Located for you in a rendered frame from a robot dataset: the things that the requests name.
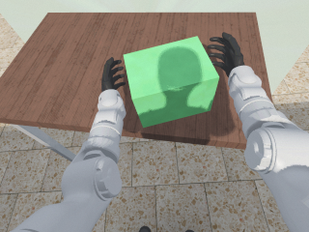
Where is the robot right hand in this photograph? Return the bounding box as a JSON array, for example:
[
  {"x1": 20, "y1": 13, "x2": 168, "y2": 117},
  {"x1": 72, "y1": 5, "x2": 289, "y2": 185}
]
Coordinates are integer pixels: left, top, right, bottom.
[{"x1": 208, "y1": 32, "x2": 244, "y2": 77}]

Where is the right robot upper arm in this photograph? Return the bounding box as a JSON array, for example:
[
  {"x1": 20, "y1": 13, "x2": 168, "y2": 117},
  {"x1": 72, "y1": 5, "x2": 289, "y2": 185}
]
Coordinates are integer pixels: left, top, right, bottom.
[{"x1": 244, "y1": 127, "x2": 309, "y2": 232}]

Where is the robot right forearm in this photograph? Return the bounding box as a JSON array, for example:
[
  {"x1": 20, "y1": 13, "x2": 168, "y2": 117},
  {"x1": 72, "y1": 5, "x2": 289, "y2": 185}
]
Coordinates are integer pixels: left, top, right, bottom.
[{"x1": 228, "y1": 65, "x2": 302, "y2": 140}]

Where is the carton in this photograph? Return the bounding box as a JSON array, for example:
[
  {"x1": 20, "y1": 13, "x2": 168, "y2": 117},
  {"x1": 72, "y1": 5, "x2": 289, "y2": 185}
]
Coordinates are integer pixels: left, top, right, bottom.
[{"x1": 124, "y1": 36, "x2": 219, "y2": 128}]

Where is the left robot upper arm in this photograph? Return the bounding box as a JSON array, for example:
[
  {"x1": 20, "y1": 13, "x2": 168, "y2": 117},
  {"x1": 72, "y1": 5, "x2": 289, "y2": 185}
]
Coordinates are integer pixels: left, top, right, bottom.
[{"x1": 9, "y1": 156, "x2": 123, "y2": 232}]

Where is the robot left forearm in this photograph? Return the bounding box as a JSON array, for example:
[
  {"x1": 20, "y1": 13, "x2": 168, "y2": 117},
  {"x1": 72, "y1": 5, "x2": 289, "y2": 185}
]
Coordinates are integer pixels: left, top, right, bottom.
[{"x1": 61, "y1": 89, "x2": 126, "y2": 183}]

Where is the table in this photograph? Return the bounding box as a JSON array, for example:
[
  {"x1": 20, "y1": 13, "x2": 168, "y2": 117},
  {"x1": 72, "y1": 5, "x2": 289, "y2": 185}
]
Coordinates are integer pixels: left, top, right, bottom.
[{"x1": 0, "y1": 12, "x2": 273, "y2": 161}]

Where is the robot left hand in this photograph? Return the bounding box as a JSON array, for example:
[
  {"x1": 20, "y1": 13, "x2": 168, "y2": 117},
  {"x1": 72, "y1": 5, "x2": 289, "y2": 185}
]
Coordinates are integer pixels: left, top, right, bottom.
[{"x1": 101, "y1": 57, "x2": 126, "y2": 92}]

